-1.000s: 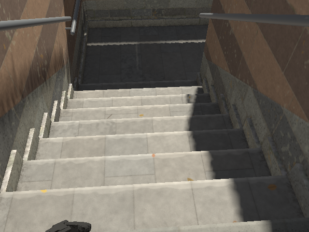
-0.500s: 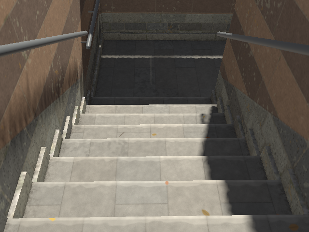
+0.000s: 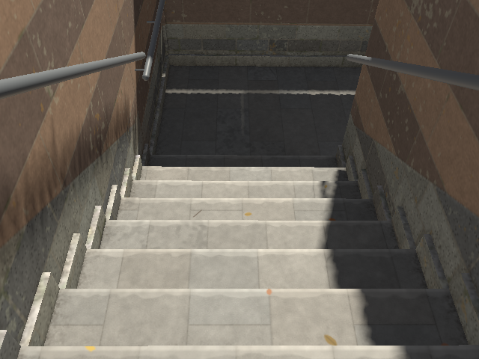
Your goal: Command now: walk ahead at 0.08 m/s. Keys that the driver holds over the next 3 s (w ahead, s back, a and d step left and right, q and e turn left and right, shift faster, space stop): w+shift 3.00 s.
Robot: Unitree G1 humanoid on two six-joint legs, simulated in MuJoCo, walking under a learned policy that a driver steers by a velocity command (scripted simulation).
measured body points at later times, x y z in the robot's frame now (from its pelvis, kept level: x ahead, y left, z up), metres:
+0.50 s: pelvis +0.15 -0.08 +0.00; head +0.16 -0.09 +0.45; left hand +0.19 +0.18 -0.14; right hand +0.22 -0.36 -0.13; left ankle +0.17 +0.07 -0.67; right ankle +0.14 -0.16 -0.73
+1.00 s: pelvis +0.47 -0.03 -0.19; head +0.48 -0.02 +0.26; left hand +0.48 +0.24 -0.33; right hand +0.52 -0.30 -0.32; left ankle +0.47 +0.05 -0.90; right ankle +0.35 -0.18 -0.65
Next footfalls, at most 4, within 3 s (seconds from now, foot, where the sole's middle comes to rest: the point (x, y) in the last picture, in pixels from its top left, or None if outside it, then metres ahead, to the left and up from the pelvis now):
0.32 right None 0.18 -0.16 -0.77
0.90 left None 0.51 0.05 -0.94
1.28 right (282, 313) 0.81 -0.13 -1.11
1.66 left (239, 271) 1.09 0.04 -1.28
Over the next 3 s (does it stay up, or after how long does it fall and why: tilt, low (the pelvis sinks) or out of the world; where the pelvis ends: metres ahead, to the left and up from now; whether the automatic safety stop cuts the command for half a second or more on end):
stays up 2.20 -0.04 -1.19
